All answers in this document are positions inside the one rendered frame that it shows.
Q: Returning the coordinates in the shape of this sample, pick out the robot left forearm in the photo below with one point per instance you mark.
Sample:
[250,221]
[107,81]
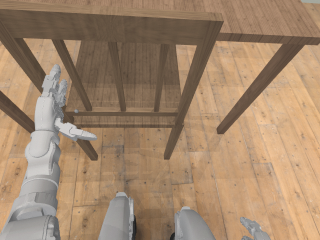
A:
[38,192]

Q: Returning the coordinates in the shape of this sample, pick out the chair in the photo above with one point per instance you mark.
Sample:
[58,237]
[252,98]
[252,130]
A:
[126,74]

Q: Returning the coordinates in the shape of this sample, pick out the right robot hand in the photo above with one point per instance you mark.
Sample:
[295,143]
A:
[254,229]

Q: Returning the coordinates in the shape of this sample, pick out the table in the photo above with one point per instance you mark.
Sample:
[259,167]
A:
[285,22]

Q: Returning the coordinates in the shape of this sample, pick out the left robot thigh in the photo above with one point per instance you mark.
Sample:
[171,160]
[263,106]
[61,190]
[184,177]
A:
[119,215]

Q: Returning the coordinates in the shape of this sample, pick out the robot thigh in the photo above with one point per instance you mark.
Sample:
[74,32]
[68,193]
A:
[119,215]
[191,226]

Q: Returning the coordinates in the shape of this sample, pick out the left robot hand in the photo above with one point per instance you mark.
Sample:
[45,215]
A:
[48,108]

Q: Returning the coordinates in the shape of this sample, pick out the right robot thigh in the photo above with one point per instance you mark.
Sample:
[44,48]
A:
[191,226]

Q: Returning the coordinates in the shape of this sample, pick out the robot left upper arm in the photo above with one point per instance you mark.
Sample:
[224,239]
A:
[44,227]

